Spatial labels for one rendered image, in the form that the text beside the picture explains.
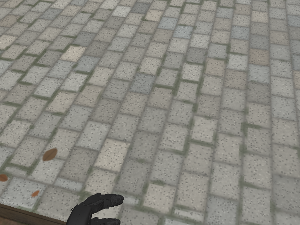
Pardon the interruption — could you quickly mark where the robot left hand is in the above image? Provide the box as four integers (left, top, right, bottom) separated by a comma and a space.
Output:
66, 192, 124, 225

